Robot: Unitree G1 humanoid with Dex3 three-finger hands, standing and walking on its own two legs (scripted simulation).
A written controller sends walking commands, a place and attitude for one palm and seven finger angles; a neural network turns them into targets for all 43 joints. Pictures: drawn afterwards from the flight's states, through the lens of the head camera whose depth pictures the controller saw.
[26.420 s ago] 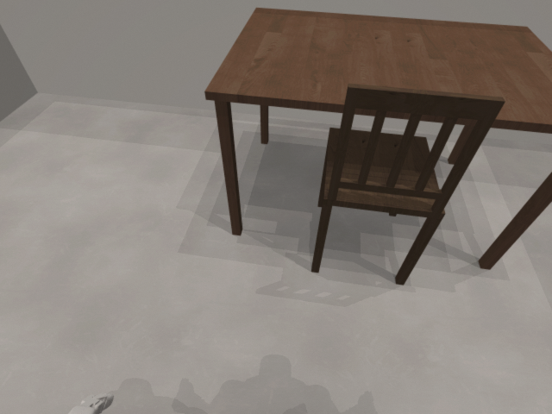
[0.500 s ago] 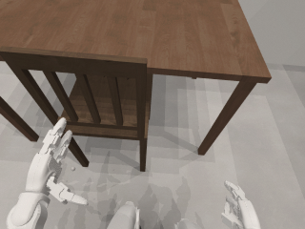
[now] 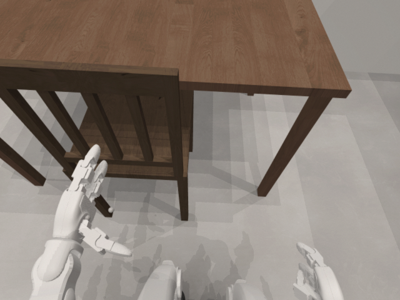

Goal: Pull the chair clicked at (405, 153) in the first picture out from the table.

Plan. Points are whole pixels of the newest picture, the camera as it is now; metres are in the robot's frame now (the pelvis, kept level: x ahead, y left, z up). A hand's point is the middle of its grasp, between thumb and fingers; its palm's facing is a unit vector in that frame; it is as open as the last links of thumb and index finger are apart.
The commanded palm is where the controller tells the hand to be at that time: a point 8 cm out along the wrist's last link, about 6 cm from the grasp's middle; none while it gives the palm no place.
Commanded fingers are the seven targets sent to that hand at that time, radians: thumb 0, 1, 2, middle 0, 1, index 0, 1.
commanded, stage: aim the fingers beside a spindle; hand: left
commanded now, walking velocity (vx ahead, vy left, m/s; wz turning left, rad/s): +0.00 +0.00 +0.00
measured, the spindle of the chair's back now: (105, 129) +0.48 +0.26 -0.01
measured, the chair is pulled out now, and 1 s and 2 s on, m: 0.00 0.00 0.00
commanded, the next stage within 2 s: none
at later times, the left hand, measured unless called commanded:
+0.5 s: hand (130, 192) +0.31 +0.16 +0.02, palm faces -0.02 -1.00 -0.03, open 17.0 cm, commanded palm +0.30 +0.21 +0.02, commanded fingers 0.00 -0.50 0.30 -0.06 -0.08 -0.06 -0.08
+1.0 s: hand (134, 186) +0.34 +0.16 +0.00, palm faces +0.00 -1.00 -0.02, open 16.9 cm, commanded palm +0.32 +0.21 +0.01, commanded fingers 0.00 -0.50 0.30 -0.06 -0.08 -0.06 -0.08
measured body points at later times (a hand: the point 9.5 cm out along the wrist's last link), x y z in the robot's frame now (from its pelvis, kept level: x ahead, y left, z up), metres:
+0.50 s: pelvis +0.00 -0.01 -0.01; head +0.09 +0.00 +0.43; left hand +0.31 +0.21 +0.02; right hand +0.15 -0.26 -0.11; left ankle +0.05 +0.08 -0.64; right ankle -0.01 -0.11 -0.64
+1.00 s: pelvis -0.01 +0.00 -0.02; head +0.10 +0.01 +0.42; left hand +0.33 +0.21 +0.00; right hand +0.14 -0.25 -0.13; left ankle +0.05 +0.08 -0.64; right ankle -0.01 -0.11 -0.64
